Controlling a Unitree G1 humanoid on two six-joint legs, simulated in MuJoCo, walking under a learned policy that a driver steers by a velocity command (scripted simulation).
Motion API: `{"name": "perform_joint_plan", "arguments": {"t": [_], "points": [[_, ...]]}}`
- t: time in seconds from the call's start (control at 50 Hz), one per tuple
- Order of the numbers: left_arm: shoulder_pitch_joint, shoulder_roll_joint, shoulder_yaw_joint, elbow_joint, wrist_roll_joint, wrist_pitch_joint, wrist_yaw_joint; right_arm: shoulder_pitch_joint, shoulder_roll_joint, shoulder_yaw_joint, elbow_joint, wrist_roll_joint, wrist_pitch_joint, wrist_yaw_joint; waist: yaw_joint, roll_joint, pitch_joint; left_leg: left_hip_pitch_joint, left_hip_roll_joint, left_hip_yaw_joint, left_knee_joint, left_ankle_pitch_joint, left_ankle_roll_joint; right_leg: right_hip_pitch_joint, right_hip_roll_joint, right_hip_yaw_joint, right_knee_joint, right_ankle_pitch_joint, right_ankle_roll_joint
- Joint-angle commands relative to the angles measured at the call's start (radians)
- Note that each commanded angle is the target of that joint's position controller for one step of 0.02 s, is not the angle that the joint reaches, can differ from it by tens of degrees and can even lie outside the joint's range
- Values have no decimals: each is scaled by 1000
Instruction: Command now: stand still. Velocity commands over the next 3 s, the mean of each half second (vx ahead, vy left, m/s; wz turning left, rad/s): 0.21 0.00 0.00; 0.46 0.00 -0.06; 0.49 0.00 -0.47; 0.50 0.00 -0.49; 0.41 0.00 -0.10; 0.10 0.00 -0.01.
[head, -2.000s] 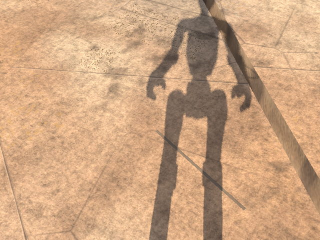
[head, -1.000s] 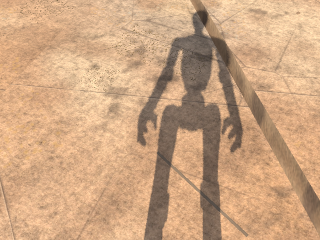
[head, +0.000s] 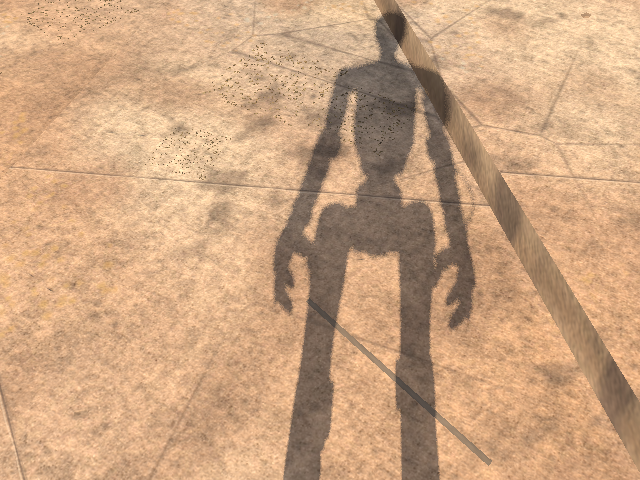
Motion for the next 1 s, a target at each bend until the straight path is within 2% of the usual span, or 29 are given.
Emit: {"name": "perform_joint_plan", "arguments": {"t": [0.02, 0.1, 0.12, 0.16, 0.18, 0.22, 0.26, 0.28, 0.32, 0.34, 0.36, 0.38, 0.4, 0.44, 0.48, 0.5, 0.6, 0.72, 0.76, 0.78, 0.8, 0.82, 0.84, 0.86, 0.88, 0.9, 0.92, 0.96, 1.0], "points": [[45, 92, 13, -19, 0, -5, 3, 97, -84, -13, -5, 0, -3, -2, 0, 8, 31, -140, 16, -9, -113, 122, 12, 94, -6, -5, -56, 131, -32], [50, 90, 13, -20, 0, -5, 3, 104, -81, -13, -5, 1, -4, -3, -1, 9, 32, -141, 16, -8, -112, 121, 12, 93, -5, -5, -55, 132, -32], [68, 77, 9, -10, 0, -4, 3, 124, -70, -11, 6, 1, -2, -4, -1, 14, 9, -133, 9, -1, -122, 22, 15, 104, 8, -20, -53, 34, -32], [73, 86, 15, -9, -8, -5, 5, 119, -110, -25, -4, 11, 3, -11, -5, 53, 54, -171, 17, -36, -141, -290, 58, 32, 60, -71, 9, -279, -42], [56, 89, 17, -20, -8, -13, 3, 118, -128, -31, -15, 16, 2, -13, -14, 73, 98, -194, 53, -89, -171, -421, 90, -36, 65, -77, 43, -367, -51], [1, 52, 10, -54, -12, -48, -11, 164, -182, -50, -20, 29, -15, -12, -44, 163, 151, -158, 198, -290, -276, -537, 174, -159, 64, -111, 190, -272, -53], [-18, 44, 8, -76, -19, -84, -31, 127, -207, -64, -40, 30, -31, -7, -32, 191, 197, -167, 319, -432, -327, -485, 241, -216, -4, -78, 300, -204, -79], [-1, 43, 8, -80, -27, -98, -39, 91, -192, -62, -54, 30, -37, -3, -9, 185, 207, -168, 312, -406, -307, -416, 230, -197, -17, -76, 244, -230, -96], [142, 52, 21, -28, -33, -114, -46, 25, -171, -56, -79, 38, -36, 7, 65, 135, 163, -245, 203, -243, -192, -271, 158, 72, 28, -119, 6, -161, -105], [248, 86, 38, 9, -25, -114, -47, 0, -164, -54, -96, 35, -42, 10, 99, 69, 117, -305, 133, -154, -44, -100, 124, 223, 15, -56, -39, -98, -104], [397, 187, 70, 33, -24, -117, -47, -24, -107, -38, -123, 31, -56, 11, 147, -172, 50, -451, 4, 17, 315, 3, 58, 382, -166, 264, -199, -214, -184], [493, 247, 75, 37, -14, -128, -60, -20, -67, -27, -155, 34, -78, 9, 152, -316, -17, -601, -61, -7, 600, -200, 42, 461, -362, 688, -358, -297, -306], [382, 177, 49, 12, -3, -141, -59, -23, -102, -36, -158, 50, -91, 16, 85, -168, 42, -670, 9, -91, 767, -168, 65, 396, -397, 694, -354, -315, -311], [231, 119, 28, -46, -5, -144, -66, -43, -117, -44, -155, 44, -107, 31, 33, -59, 88, -683, 93, -79, 767, 24, 101, 314, -301, 417, -357, -195, -244], [230, 71, 9, -52, -1, -130, -67, -78, -159, -69, -159, 30, -105, 37, 25, -64, 80, -635, 129, -36, 668, 122, 92, 298, -215, 219, -369, 34, -190], [264, 67, 6, -44, 3, -123, -62, -83, -141, -69, -159, 30, -98, 44, 27, -80, 68, -620, 130, -13, 640, 143, 80, 301, -195, 164, -367, 123, -184], [295, 138, 11, -64, 11, -104, -30, -312, -76, -44, -252, 23, -84, 53, 56, -54, 106, -623, 114, 41, 332, 270, 19, 233, -184, 67, -408, 237, -207], [333, 170, 30, -64, -14, -102, -23, -459, -117, -38, -319, 33, -91, 79, 53, -76, 135, -514, 70, 51, 92, 346, 54, 289, -232, 19, -405, 278, -195], [308, 188, 39, -73, -9, -95, -23, -412, -154, -53, -319, 32, -98, 85, 3, -93, 78, -416, 39, 63, 67, 302, 87, 355, -246, -4, -308, 517, -172], [294, 201, 44, -78, -3, -88, -24, -333, -184, -69, -301, 32, -98, 83, -44, -115, 10, -299, 4, 86, 80, 275, 106, 370, -241, -20, -203, 713, -159], [277, 193, 41, -86, 5, -78, -26, -166, -224, -94, -250, 35, -95, 78, -127, -118, -90, -93, -32, 106, 83, 260, 132, 331, -202, -53, -7, 836, -136], [261, 176, 30, -109, 14, -77, -29, 16, -278, -115, -205, 32, -89, 68, -203, -82, -207, 203, 72, -15, 98, 226, 180, 134, -160, -72, 268, 671, -103], [398, 18, -11, -125, 11, -97, -45, 140, -384, -137, -175, 5, -85, 66, -137, 206, -405, 576, 362, -536, -12, -21, 359, -246, 35, -73, 707, 69, -36], [374, 47, -6, -107, -17, -131, -52, 116, -300, -111, -174, 3, -86, 69, -144, 219, -449, 562, 415, -801, -212, -108, 361, -362, 69, 100, 874, -322, -58], [256, 134, 19, -151, -51, -147, -53, 4, -243, -93, -184, 10, -92, 69, -116, 178, -247, 397, 387, -631, -224, -89, 287, -454, 9, 96, 924, -275, -81], [180, 154, 24, -172, -55, -150, -44, -102, -201, -79, -207, 11, -98, 70, -81, 87, -150, 215, 358, -458, -241, 22, 247, -426, -54, 67, 883, -172, -91], [153, 151, 34, -173, -44, -140, -32, -167, -164, -68, -210, 5, -105, 76, -43, 36, -91, 66, 317, -326, -271, 123, 216, -368, -94, 54, 816, -102, -91], [212, 105, 42, -154, -34, -101, -26, -197, -126, -62, -188, -11, -113, 81, 17, 94, -59, -80, 247, -157, -324, 179, 178, -244, -137, 63, 728, -43, -95], [212, 85, 47, -158, -34, -75, -24, -167, -138, -66, -162, -13, -121, 75, 30, 94, -19, -130, 234, -69, -363, 240, 187, -258, -138, 57, 700, -13, -93]]}}
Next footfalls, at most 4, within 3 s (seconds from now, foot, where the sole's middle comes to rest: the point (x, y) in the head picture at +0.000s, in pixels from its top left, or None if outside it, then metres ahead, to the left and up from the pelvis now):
0.82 left None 0.45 0.12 -0.77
1.38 right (393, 375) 0.74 -0.13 -0.77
1.86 left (355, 259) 1.09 -0.06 -0.77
2.36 right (469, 243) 1.14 -0.37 -0.77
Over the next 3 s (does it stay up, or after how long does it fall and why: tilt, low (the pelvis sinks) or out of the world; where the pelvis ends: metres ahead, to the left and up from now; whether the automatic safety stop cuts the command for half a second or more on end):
stays up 1.19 -0.25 0.00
